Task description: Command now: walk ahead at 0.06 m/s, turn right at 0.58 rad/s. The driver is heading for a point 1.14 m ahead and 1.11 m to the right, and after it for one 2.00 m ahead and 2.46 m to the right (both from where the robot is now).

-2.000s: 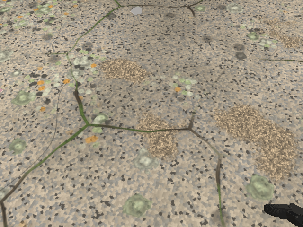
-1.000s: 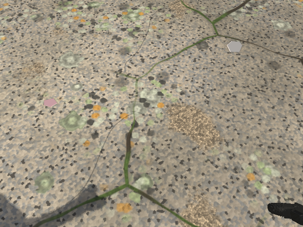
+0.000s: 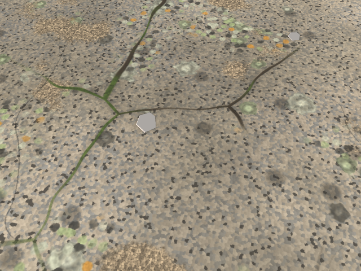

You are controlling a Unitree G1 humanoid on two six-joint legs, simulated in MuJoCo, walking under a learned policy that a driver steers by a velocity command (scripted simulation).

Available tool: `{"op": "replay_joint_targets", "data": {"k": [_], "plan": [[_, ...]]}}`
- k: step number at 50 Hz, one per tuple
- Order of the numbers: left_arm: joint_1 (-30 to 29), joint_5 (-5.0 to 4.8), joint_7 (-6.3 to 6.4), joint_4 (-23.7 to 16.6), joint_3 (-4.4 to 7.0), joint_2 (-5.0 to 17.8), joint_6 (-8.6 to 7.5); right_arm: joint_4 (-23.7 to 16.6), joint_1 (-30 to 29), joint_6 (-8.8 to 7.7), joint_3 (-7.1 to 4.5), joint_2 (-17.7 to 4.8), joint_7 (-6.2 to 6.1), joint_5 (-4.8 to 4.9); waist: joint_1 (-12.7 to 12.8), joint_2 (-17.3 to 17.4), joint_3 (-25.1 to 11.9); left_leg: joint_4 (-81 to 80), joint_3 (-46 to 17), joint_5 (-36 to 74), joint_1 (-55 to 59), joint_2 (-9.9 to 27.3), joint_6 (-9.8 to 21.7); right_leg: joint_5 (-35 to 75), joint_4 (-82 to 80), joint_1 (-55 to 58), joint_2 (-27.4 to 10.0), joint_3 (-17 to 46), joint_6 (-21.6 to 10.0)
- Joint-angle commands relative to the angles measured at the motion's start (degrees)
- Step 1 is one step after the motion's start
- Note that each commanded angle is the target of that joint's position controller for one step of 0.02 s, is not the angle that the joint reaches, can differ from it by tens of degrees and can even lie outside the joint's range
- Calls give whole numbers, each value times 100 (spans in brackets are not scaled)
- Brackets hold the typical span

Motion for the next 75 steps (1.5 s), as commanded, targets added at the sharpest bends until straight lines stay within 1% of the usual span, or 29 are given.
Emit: {"op": "replay_joint_targets", "data": {"k": [1, 2, 3, 7, 15, 19, 20, 21, 22, 24, 27, 30, 34, 37, 41, 43, 44, 45, 46, 49, 55, 59, 63, 64, 65, 66, 67, 69, 75], "plan": [[463, 37, 7, -560, 27, 245, -105, -291, 426, -26, -391, -1358, -75, -247, 120, 1493, -1113, -695, -2532, 3407, 2473, 2500, 1659, -2078, 1871, -1460, 113, -165, 229], [662, 76, -15, -433, 141, 764, -127, -314, 535, 7, -358, -1069, -74, -131, -4, 1385, -1230, -745, -3014, 3005, 2488, 2783, 2027, -2106, 3048, -1827, -296, -285, 491], [433, -1, -19, -340, 248, 1033, -77, -396, 421, 25, -273, -758, -93, -90, -117, 862, -1016, -641, -2240, 2583, 2268, 2419, 1833, -1663, 3564, -1921, -475, -317, 602], [112, -65, -3, -398, 180, 575, 148, -419, -11, 192, -237, -678, -154, -60, -83, 714, -451, -959, -598, 1436, 1373, 1489, 1362, -643, 3337, -1698, -739, -835, 815], [-203, -18, -166, -673, 119, 448, 131, -293, 8, 309, -409, -1013, -132, 28, -309, 1072, -758, -1005, 73, 1246, 1560, 1857, 1512, -223, 1174, -662, -1038, -1356, 634], [287, 6, -251, -513, 217, 491, 147, -163, -22, 328, -419, -982, -106, 189, -23, 873, -670, -369, 468, 380, 1152, 1744, 997, 741, -533, 399, -792, -1645, 148], [462, 31, -211, -477, 292, 684, 135, -28, 258, 334, -378, -773, -82, 161, -19, 274, -548, 358, 876, -386, 529, 1456, 536, 1393, -1112, 976, -994, -1104, -107], [539, 51, -91, -615, 433, 1374, 109, -232, 289, 343, -238, -351, -45, -141, -221, -1697, -481, 2240, 1470, -2710, -1090, 625, -138, 3193, -1376, 1721, -2582, 1138, -843], [527, 272, -150, -735, 408, 1454, -23, -489, -387, 307, -303, -580, -114, -87, 200, -1636, -573, 3320, 513, -3334, -1528, 165, -175, 3240, -1609, 1052, -3086, 1891, -1763], [25, 199, -144, -689, 307, 1084, -198, -364, -295, 320, -413, -816, -170, 55, -77, -911, -325, 3728, 159, -2377, -1563, 355, -53, 2432, -1623, 827, -2442, 997, -1255], [-293, 50, -40, -742, 167, 763, -155, -204, -47, 322, -446, -757, -200, -11, -245, -838, -494, 3802, 174, -1617, -1228, 268, -192, 2791, -1479, 725, -2014, 588, -963], [-138, 63, 17, -706, 168, 762, -140, -233, -107, 295, -391, -593, -155, 55, -180, -780, -601, 3167, 159, -1381, -1172, 164, -257, 2845, -1401, 999, -1919, 622, -985], [142, -3, 35, -632, 215, 878, -145, -345, -423, 180, -351, -576, -12, 120, 59, -1037, -409, 1708, 125, -1275, -946, 91, -184, -519, -1886, 903, -1833, 1297, -1048], [163, -2, -13, -613, 233, 949, -181, -380, -477, 2, -359, -620, 91, 158, 95, -1038, -235, 942, 122, -1560, -461, 1, -39, -966, -1906, 625, -1791, 1609, -1093], [-62, -47, -54, -653, 179, 847, -168, -212, 76, -212, -395, -578, 161, 235, -292, -876, -178, -380, 256, -931, 1022, -72, 199, -1270, -1639, -129, -1443, 1799, -902], [-89, 9, -45, -689, 9, 307, -209, 25, 924, -265, -457, -764, 120, 130, -614, -317, -516, -830, -324, -914, 2637, 755, 519, -1593, -383, -1159, -943, 1147, -415], [13, -38, -57, -860, -95, -48, -274, 116, 1389, -260, -521, -1238, 107, -58, -553, 913, -635, -1392, -2120, -2508, 3186, 1842, 1149, -1557, 1168, -2213, -177, -29, -44], [-202, -87, -34, -950, 12, 407, -354, 170, 1346, -293, -563, -1301, 162, -90, -569, 1131, 17, -1829, -3383, -3574, 2698, 2449, 1689, -1457, 2093, -3083, -470, -99, 56], [-181, -80, -44, -835, 96, 675, -393, 121, 1099, -308, -457, -958, 136, 17, -459, 890, 422, -1873, -3043, -3651, 2470, 2302, 1675, -1006, 2519, -3314, -707, -64, 96], [-173, 6, -146, -667, 88, 518, -500, 149, 1027, -276, -317, -663, 50, 85, -389, 729, 506, -1933, -1804, -2346, 2437, 1689, 1317, 66, 2600, -3365, -937, -292, 231], [-1001, 30, -290, -855, -146, -36, -669, 339, 1387, -231, -292, -841, 33, 136, -685, 648, 404, -2089, -373, -165, 1900, 1255, 1286, 1337, 997, -2401, -1168, -1197, 464], [-1337, -54, -409, -938, -134, 58, -707, 514, 1724, -165, -312, -1066, 72, 228, -750, 705, 430, -2002, -241, 254, 1857, 1478, 1242, 1522, 23, -1564, -1018, -1372, 335], [-224, -37, -387, -645, 119, 539, -689, 597, 1677, -78, -305, -1126, 45, 276, 92, 619, -262, -550, 197, 2846, 2070, 1406, 920, 1427, -652, 331, -682, -1563, -190], [655, -25, -325, -426, 239, 774, -658, 553, 1687, -91, -232, -968, 28, 209, 527, 484, -868, 634, 437, 2731, 1420, 1155, 726, 1403, -546, 1718, -910, -1355, -376], [1509, 129, -256, -329, 359, 1398, -617, 284, 2042, -162, -24, -379, 46, 60, 599, -836, -1948, 3001, 714, 426, -590, 525, 331, 815, -514, 3994, -2605, 988, -1128], [1676, 58, -281, -226, 289, 1208, -607, 325, 2099, -278, 23, -319, 52, 135, 545, -1657, -2531, 4151, 64, -2605, -1447, 7, 264, -262, -1617, 4107, -3196, 3064, -1597], [1260, 27, -307, -228, 151, 856, -629, 201, 1607, -350, -150, -893, 84, 288, 513, -1177, -1519, 4578, -56, -2354, -2053, 378, 342, -710, -1810, 3408, -2930, 2540, -1349], [571, 51, -331, -264, 41, 586, -634, 42, 990, -407, -128, -812, 92, 198, 200, -517, -408, 4105, 199, -1454, -1986, 781, 403, 146, -2028, 1879, -2401, 1288, -1163], [239, 33, -259, -165, 63, 552, -746, -58, 747, -249, -91, -518, 103, -9, -273, -401, 143, 2526, 241, -315, -1342, 864, 19, 1609, -2669, 389, -1879, 239, -1280]]}}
